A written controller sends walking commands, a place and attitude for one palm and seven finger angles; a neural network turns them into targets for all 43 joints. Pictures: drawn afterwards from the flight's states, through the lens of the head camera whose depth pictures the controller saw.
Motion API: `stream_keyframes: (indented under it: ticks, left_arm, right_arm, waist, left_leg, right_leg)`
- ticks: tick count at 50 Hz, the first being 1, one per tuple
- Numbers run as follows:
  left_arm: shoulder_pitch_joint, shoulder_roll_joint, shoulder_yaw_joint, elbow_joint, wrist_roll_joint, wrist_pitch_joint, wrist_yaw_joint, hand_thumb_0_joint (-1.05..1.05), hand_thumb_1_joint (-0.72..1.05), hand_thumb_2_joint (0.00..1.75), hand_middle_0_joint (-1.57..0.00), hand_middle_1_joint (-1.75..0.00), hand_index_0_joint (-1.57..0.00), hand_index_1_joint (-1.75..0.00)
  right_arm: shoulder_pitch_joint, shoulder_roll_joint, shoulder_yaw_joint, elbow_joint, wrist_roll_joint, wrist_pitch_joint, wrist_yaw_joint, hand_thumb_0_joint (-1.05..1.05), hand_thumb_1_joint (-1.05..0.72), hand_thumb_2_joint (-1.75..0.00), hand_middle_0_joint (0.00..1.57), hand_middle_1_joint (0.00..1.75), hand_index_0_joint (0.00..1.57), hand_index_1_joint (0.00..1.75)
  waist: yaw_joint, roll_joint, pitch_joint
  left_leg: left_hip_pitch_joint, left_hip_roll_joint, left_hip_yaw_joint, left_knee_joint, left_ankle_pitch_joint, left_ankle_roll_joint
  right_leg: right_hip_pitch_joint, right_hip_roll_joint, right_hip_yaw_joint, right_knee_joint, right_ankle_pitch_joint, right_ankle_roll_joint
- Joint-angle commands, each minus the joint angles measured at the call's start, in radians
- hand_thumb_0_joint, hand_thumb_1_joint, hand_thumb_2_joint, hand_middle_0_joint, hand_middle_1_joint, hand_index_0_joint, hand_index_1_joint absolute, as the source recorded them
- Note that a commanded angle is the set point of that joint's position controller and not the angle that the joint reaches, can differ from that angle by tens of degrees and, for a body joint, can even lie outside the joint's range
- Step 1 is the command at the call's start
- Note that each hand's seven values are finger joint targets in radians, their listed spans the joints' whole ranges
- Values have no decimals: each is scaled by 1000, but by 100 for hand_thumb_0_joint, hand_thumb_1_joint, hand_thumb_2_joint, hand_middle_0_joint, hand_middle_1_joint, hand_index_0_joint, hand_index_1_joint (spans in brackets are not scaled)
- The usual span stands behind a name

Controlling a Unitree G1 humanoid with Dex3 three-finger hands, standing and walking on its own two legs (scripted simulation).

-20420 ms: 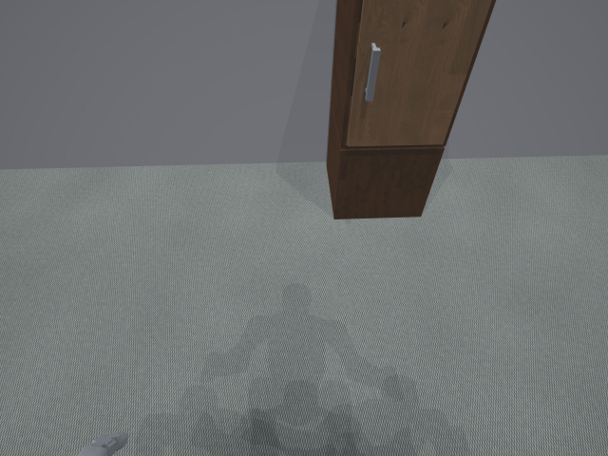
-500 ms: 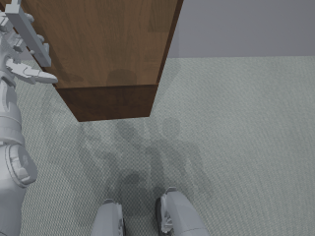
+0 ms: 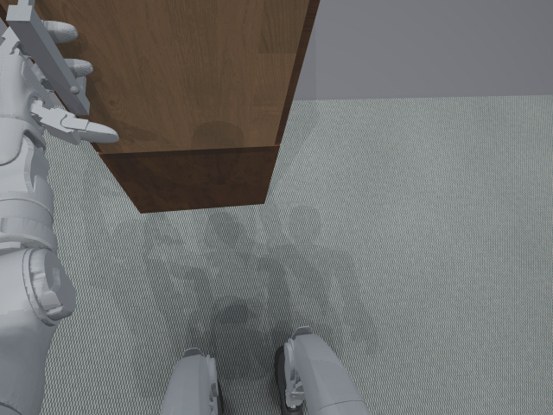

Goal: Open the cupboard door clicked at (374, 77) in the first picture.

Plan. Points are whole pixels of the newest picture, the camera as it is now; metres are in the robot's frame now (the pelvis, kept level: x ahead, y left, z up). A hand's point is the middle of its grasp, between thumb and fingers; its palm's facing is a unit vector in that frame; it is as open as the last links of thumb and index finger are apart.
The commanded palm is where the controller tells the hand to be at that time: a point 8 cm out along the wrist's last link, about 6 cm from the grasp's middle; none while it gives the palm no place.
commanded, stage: slide the fingers in behind the handle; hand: left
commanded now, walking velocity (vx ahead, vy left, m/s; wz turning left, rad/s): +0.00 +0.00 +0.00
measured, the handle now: (57, 56) +0.59 +0.23 +0.05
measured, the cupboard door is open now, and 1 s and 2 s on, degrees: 0 0 42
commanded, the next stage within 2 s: close the thumb around the handle in 0.22 s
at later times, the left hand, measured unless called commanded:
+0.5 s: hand (74, 89) +0.54 +0.21 +0.05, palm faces +0.02 -1.00 -0.01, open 13.1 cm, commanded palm +0.52 +0.24 +0.05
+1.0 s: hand (75, 87) +0.54 +0.21 +0.05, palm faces +0.03 -1.00 -0.02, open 5.6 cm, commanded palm +0.52 +0.23 +0.05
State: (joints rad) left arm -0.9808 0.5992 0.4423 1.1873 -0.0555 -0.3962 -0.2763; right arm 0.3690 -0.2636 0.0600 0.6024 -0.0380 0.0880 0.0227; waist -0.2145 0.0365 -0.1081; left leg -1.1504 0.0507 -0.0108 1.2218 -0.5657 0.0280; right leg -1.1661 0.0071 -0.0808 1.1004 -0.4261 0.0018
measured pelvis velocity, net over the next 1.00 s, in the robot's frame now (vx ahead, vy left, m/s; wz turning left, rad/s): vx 0.00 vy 0.00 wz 0.01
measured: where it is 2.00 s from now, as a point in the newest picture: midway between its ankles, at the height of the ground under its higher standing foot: (252, 414)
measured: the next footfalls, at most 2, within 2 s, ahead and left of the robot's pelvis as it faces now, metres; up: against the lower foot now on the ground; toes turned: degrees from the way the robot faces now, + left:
none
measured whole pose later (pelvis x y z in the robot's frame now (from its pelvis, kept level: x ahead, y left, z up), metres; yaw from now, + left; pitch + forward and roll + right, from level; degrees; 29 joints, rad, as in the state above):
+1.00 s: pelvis +0.00 +0.00 +0.00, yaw +0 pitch +28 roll -5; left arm -1.00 0.58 0.42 1.21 -0.06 -0.42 -0.26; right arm 0.37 -0.26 0.06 0.62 -0.04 0.08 0.02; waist -0.21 0.04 -0.11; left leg -1.15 0.04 -0.02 1.22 -0.57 0.03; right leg -1.16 0.00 -0.09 1.10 -0.43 0.00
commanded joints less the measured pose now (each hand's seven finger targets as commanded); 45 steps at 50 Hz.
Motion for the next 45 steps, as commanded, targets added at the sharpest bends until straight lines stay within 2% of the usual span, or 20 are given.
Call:
stream_keyframes:
  ticks: [1, 2, 5, 7, 10, 12, 16, 21, 23, 26, 28, 30, 32, 33, 35, 38, 39, 41, 42, 45]
  left_arm:
    - [-411, 243, 35, -231, -26, -85, -6, 0, -50, 30, -30, -120, -30, -120]
    - [-389, 260, 53, -217, -29, -83, -6, 0, -50, 30, -30, -120, -30, -120]
    - [-425, 233, 16, -235, -16, -88, -8, 0, -50, 30, -30, -120, -30, -120]
    - [-408, 232, 22, -225, -19, -83, -2, 0, -50, 30, -30, -120, -30, -120]
    - [-405, 237, 24, -246, -22, -88, -7, 0, -50, 30, -30, -120, -30, -120]
    - [-391, 236, 27, -211, -23, -80, -9, 0, -50, 30, -30, -120, -30, -120]
    - [-410, 232, 20, -227, -19, -83, -3, 0, -50, 30, -30, -120, -30, -120]
    - [-386, 228, 23, -205, -22, -83, -3, 0, -22, 42, -32, -123, -32, -123]
    - [-405, 199, -4, -218, -20, -82, -3, 0, -11, 47, -33, -124, -33, -124]
    - [-405, 247, 35, -226, -20, -87, -1, 0, 6, 54, -34, -126, -34, -126]
    - [-382, 203, 4, -217, -21, -84, -5, 0, 17, 59, -35, -127, -35, -127]
    - [-407, 216, 10, -234, -21, -89, -6, 0, 28, 64, -36, -128, -36, -128]
    - [-393, 190, -5, -247, -25, -88, -4, 0, 40, 68, -36, -130, -36, -130]
    - [-393, 172, -13, -256, -28, -88, -2, 0, 45, 71, -37, -130, -37, -130]
    - [-381, 191, 4, -265, -30, -93, 1, 0, 56, 76, -38, -131, -38, -131]
    - [-410, 173, -20, -236, -21, -89, 8, 0, 73, 83, -39, -133, -39, -133]
    - [-438, 150, -47, -237, -20, -93, 8, 0, 79, 85, -39, -134, -39, -134]
    - [-438, 168, -30, -212, -16, -91, 13, 0, 90, 90, -40, -135, -40, -135]
    - [-430, 195, -9, -199, -13, -89, 15, 0, 90, 90, -40, -135, -40, -135]
    - [-466, 146, -56, -215, -9, -96, 10, 0, 90, 90, -40, -135, -40, -135]
  right_arm:
    - [210, -195, -73, -27, 2, -5, -16, 0, -90, -90, 20, 30, 20, 30]
    - [208, -196, -72, -32, 3, -4, -18, 0, -90, -90, 20, 30, 20, 30]
    - [207, -189, -70, -25, 2, -6, -15, 0, -90, -90, 20, 30, 20, 30]
    - [209, -192, -72, -25, 2, -5, -14, 0, -90, -90, 20, 30, 20, 30]
    - [211, -192, -72, -31, 3, -4, -15, 0, -90, -90, 20, 30, 20, 30]
    - [208, -191, -70, -25, 5, -3, -14, 0, -90, -90, 20, 30, 20, 30]
    - [208, -193, -73, -24, 4, -4, -16, 0, -90, -90, 20, 30, 20, 30]
    - [208, -193, -72, -25, 3, -3, -16, 0, -90, -90, 20, 30, 20, 30]
    - [204, -190, -72, -29, 4, -4, -14, 0, -90, -90, 20, 30, 20, 30]
    - [210, -194, -72, -28, 2, -3, -16, 0, -90, -90, 20, 30, 20, 30]
    - [205, -189, -72, -30, 3, -2, -14, 0, -90, -90, 20, 30, 20, 30]
    - [209, -192, -74, -26, 1, -1, -15, 0, -90, -90, 20, 30, 20, 30]
    - [209, -190, -76, -27, 2, -1, -13, 0, -90, -90, 20, 30, 20, 30]
    - [210, -189, -78, -26, 1, -1, -12, 0, -90, -90, 20, 30, 20, 30]
    - [216, -192, -81, -23, 0, 0, -11, 0, -90, -90, 20, 30, 20, 30]
    - [205, -188, -77, -20, 2, 0, -13, 0, -90, -90, 20, 30, 20, 30]
    - [207, -186, -75, -16, 1, -3, -14, 0, -90, -90, 20, 30, 20, 30]
    - [207, -190, -74, -10, 0, -5, -14, 0, -90, -90, 20, 30, 20, 30]
    - [211, -193, -74, -9, 0, -5, -17, 0, -90, -90, 20, 30, 20, 30]
    - [212, -188, -74, -7, -3, -10, -17, 0, -90, -90, 20, 30, 20, 30]
  waist:
    - [-14, 166, -589]
    - [-9, 145, -585]
    - [-13, 204, -575]
    - [-16, 183, -552]
    - [-11, 181, -590]
    - [-13, 154, -543]
    - [-15, 183, -551]
    - [-12, 170, -538]
    - [-17, 175, -545]
    - [-8, 180, -573]
    - [-10, 183, -566]
    - [-13, 180, -572]
    - [-7, 211, -577]
    - [-13, 190, -582]
    - [-5, 196, -597]
    - [-23, 166, -534]
    - [-32, 183, -515]
    - [-30, 169, -519]
    - [-29, 158, -520]
    - [-37, 211, -545]
  left_leg:
    - [419, -15, -68, -129, 533, -9]
    - [386, -17, -62, -129, 521, -5]
    - [419, -15, -65, -130, 531, -10]
    - [410, -14, -64, -133, 520, -9]
    - [419, -15, -64, -133, 547, -9]
    - [382, -16, -61, -134, 512, -7]
    - [421, -14, -66, -136, 530, -9]
    - [408, -14, -67, -137, 532, -11]
    - [407, -17, -64, -136, 516, -10]
    - [410, -17, -66, -129, 545, -10]
    - [423, -16, -67, -134, 552, -13]
    - [442, -11, -75, -130, 576, -15]
    - [477, -10, -79, -137, 603, -22]
    - [484, -8, -79, -135, 607, -20]
    - [505, -5, -82, -133, 646, -25]
    - [442, -10, -75, -140, 549, -16]
    - [457, -10, -81, -144, 552, -18]
    - [430, -14, -77, -140, 512, -15]
    - [416, -15, -74, -138, 503, -12]
    - [463, -14, -84, -132, 544, -20]
  right_leg:
    - [298, 40, 35, -81, 319, -24]
    - [325, 38, 41, -82, 330, -22]
    - [282, 38, 36, -77, 315, -24]
    - [284, 39, 35, -86, 308, -22]
    - [309, 39, 37, -80, 337, -24]
    - [307, 39, 37, -86, 319, -22]
    - [280, 39, 34, -86, 310, -23]
    - [284, 38, 32, -83, 314, -23]
    - [279, 39, 33, -84, 303, -22]
    - [302, 39, 36, -76, 332, -24]
    - [287, 38, 31, -80, 324, -23]
    - [275, 39, 28, -74, 329, -24]
    - [261, 39, 23, -78, 323, -25]
    - [261, 40, 22, -83, 328, -23]
    - [264, 42, 21, -81, 343, -24]
    - [261, 41, 25, -88, 305, -21]
    - [240, 41, 21, -88, 295, -25]
    - [244, 40, 24, -89, 277, -23]
    - [254, 40, 27, -89, 279, -23]
    - [213, 37, 22, -80, 279, -26]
